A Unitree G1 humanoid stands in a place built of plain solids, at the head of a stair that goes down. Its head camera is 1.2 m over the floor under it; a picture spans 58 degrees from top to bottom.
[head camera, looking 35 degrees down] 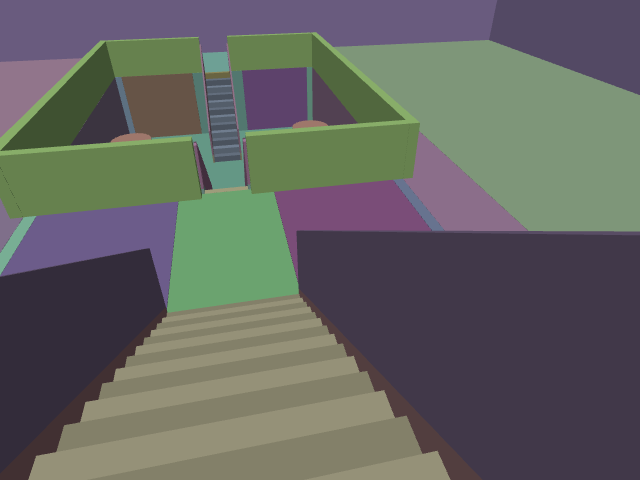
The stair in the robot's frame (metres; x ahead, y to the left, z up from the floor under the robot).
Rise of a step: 0.16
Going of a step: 0.25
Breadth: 1.60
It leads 12 degrees to the left of straight ahead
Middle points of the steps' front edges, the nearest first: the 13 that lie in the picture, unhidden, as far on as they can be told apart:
0.93 0.41 -0.49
1.18 0.46 -0.66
1.43 0.51 -0.82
1.67 0.57 -0.99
1.92 0.62 -1.15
2.17 0.67 -1.32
2.41 0.73 -1.48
2.66 0.78 -1.64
2.91 0.83 -1.81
3.15 0.88 -1.97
3.40 0.94 -2.14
3.65 0.99 -2.30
3.90 1.04 -2.47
